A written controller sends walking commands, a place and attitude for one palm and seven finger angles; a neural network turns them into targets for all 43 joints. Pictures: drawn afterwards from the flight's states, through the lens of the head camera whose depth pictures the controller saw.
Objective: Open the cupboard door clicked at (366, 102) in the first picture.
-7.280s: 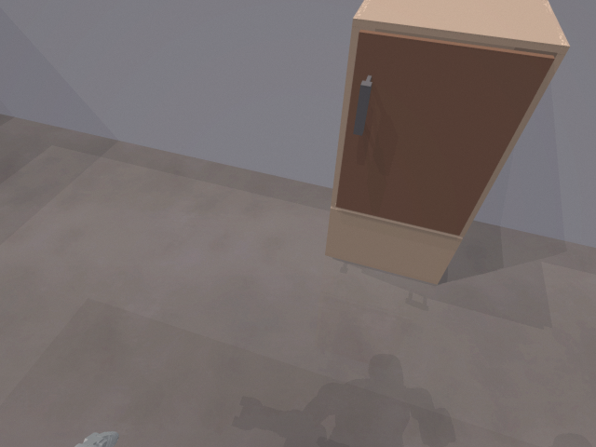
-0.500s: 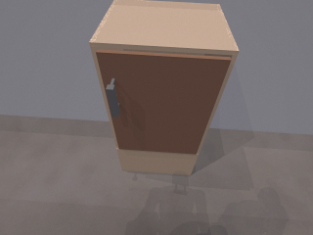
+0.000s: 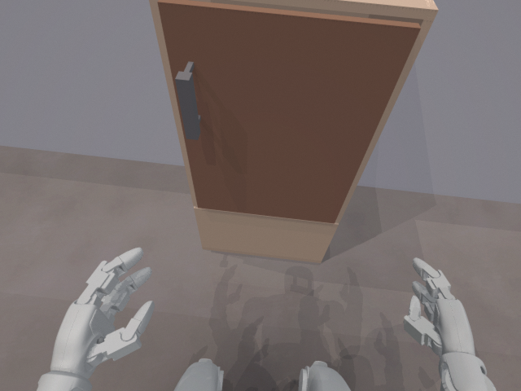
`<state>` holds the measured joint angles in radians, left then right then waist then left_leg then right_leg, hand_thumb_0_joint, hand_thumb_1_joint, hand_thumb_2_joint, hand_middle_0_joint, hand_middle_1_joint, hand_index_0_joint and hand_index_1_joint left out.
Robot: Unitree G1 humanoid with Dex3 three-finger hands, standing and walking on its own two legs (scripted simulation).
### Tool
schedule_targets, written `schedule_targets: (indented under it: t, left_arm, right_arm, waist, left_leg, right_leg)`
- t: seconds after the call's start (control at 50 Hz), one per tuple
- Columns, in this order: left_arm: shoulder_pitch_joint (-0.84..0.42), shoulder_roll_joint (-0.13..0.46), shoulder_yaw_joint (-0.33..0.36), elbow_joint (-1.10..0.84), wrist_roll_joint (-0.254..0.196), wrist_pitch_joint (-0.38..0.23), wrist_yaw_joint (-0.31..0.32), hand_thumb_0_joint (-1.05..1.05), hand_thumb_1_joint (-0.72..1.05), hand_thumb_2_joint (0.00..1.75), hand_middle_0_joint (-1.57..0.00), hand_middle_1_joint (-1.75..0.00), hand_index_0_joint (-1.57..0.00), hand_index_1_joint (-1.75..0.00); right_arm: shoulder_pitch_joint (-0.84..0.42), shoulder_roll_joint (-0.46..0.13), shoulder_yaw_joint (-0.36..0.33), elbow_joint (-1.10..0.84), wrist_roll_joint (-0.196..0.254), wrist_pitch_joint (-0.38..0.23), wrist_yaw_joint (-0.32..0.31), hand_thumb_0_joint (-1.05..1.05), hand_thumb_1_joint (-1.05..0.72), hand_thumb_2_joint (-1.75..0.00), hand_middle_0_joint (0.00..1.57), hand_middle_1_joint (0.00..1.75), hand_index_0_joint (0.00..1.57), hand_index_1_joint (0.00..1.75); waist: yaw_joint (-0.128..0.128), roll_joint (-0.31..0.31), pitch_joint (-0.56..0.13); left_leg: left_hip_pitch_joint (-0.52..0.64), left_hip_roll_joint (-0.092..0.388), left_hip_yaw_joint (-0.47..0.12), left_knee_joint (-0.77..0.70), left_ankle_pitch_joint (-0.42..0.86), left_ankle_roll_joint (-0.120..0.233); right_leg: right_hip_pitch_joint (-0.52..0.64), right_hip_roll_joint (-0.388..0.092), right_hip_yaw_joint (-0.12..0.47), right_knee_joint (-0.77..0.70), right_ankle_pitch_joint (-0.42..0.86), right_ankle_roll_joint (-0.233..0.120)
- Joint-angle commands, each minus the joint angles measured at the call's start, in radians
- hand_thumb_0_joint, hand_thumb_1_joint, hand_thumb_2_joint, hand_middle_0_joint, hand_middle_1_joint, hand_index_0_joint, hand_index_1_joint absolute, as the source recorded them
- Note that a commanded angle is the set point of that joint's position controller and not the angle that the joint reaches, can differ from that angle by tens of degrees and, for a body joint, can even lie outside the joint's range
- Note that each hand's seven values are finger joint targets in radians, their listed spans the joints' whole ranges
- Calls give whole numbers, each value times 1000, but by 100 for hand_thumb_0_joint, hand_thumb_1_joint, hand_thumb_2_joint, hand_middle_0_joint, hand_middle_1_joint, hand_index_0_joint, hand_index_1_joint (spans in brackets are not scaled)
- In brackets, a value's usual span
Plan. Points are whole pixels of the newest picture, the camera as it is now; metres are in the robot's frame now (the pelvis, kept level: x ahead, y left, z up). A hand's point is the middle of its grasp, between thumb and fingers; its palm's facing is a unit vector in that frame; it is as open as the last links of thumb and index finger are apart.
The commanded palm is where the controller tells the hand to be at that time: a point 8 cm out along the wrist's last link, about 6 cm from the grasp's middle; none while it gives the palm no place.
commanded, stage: raise the hand with hooked fingers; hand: left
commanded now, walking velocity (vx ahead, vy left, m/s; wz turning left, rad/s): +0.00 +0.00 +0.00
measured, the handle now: (191, 101) +0.61 +0.20 +0.07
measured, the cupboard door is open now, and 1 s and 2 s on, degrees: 0 0 0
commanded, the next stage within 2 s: move the hooked fingers beside the handle in 1.66 s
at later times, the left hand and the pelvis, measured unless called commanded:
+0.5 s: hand (94, 288) +0.23 +0.25 +0.06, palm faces +0.00 -1.00 -0.06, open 11.7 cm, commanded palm +0.21 +0.30 +0.06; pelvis -0.01 +0.02 +0.01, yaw +0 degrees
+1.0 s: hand (72, 244) +0.28 +0.29 +0.08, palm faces +0.01 -1.00 -0.06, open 13.9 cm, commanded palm +0.25 +0.34 +0.09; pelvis +0.01 +0.02 +0.02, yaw +1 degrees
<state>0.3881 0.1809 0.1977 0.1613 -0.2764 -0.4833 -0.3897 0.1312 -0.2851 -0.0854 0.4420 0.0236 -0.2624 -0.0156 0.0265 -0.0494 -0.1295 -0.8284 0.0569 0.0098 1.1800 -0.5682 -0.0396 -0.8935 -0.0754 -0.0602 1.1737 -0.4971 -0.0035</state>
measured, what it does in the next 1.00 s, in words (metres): stands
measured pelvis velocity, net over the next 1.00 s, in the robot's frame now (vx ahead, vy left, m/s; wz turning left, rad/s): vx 0.01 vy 0.02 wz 0.01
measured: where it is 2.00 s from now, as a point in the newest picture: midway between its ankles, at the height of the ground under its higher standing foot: outside the picture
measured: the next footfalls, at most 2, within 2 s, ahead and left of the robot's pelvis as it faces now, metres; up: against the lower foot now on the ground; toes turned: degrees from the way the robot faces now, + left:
none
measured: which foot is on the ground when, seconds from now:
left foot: down 0.00-1.00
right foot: down 0.00-1.00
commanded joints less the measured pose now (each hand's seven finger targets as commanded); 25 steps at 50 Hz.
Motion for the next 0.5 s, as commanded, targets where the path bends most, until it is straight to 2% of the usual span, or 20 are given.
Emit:
schedule_targets:
  t: [0.0, 0.04, 0.08, 0.1, 0.16, 0.2, 0.24, 0.3, 0.38, 0.44, 0.48]
  left_arm:
    - [-208, 201, 92, -497, -24, -67, 51, 0, 36, 67, -24, -64, -24, -64]
    - [-196, 172, 52, -481, -6, -63, 48, 0, 32, 65, -24, -68, -24, -68]
    - [-208, 172, 38, -433, -9, -37, 29, 0, 27, 63, -25, -70, -25, -70]
    - [-225, 184, 42, -382, -22, -12, 7, 0, 25, 62, -25, -72, -25, -72]
    - [-151, 231, 119, -314, -42, 71, -24, 0, 18, 59, -25, -76, -25, -76]
    - [-109, 254, 166, -258, -60, 132, -29, 0, 13, 57, -25, -80, -25, -80]
    - [-103, 259, 190, -290, -71, 150, -16, 0, 8, 55, -26, -82, -26, -82]
    - [-103, 264, 217, -273, -81, 136, 17, 0, 1, 52, -26, -87, -26, -87]
    - [-151, 248, 184, -259, -66, 78, 31, 0, -8, 48, -27, -93, -27, -93]
    - [-183, 272, 186, -244, -64, 56, 7, 0, -15, 45, -27, -98, -27, -98]
    - [-202, 284, 192, -238, -66, 54, -3, 0, -20, 43, -28, -100, -28, -100]
  right_arm:
    - [59, -83, 1, -122, -5, -14, -28, 0, -90, -90, 20, 30, 20, 30]
    - [70, -81, 8, -86, -5, -23, -35, 0, -90, -90, 20, 30, 20, 30]
    - [68, -91, 16, -64, 0, -34, -43, 0, -90, -90, 20, 30, 20, 30]
    - [66, -97, 21, -54, 1, -36, -50, 0, -90, -90, 20, 30, 20, 30]
    - [50, -99, 23, -60, 14, -37, -55, 0, -90, -90, 20, 30, 20, 30]
    - [29, -92, 27, -69, 17, -31, -55, 0, -90, -90, 20, 30, 20, 30]
    - [31, -85, 29, -76, 15, -30, -52, 0, -90, -90, 20, 30, 20, 30]
    - [31, -78, 31, -73, 8, -32, -49, 0, -90, -90, 20, 30, 20, 30]
    - [66, -93, 30, -63, 8, -43, -46, 0, -90, -90, 20, 30, 20, 30]
    - [86, -108, 30, -60, 10, -51, -49, 0, -90, -90, 20, 30, 20, 30]
    - [97, -117, 28, -61, 12, -53, -53, 0, -90, -90, 20, 30, 20, 30]
  waist:
    - [-53, 124, -220]
    - [-69, 168, -225]
    - [-83, 152, -200]
    - [-89, 114, -182]
    - [-47, 84, -244]
    - [-14, 96, -237]
    - [-4, 78, -266]
    - [3, 38, -226]
    - [-28, 56, -173]
    - [-30, 99, -178]
    - [-34, 87, -176]
  left_leg:
    - [19, -55, -4, -100, 266, 62]
    - [36, -50, -15, -98, 259, 61]
    - [16, -48, -28, -103, 217, 60]
    - [-5, -48, -36, -95, 208, 61]
    - [-21, -56, -35, -134, 188, 57]
    - [-21, -61, -34, -162, 202, 54]
    - [6, -63, -35, -191, 235, 54]
    - [-4, -61, -40, -212, 241, 50]
    - [4, -64, -32, -231, 175, 50]
    - [28, -66, -30, -245, 165, 51]
    - [41, -65, -31, -255, 167, 52]
  right_leg:
    - [177, 74, 78, -179, 152, -20]
    - [140, 76, 56, -174, 150, -21]
    - [116, 80, 42, -188, 98, -16]
    - [116, 87, 40, -187, 81, -18]
    - [186, 75, 46, -221, 29, -9]
    - [224, 74, 41, -234, 27, -14]
    - [253, 70, 25, -237, 64, -9]
    - [253, 75, 11, -241, 56, -13]
    - [189, 69, 10, -261, -11, -8]
    - [186, 68, 6, -259, -2, -14]
    - [190, 69, 0, -263, 11, -12]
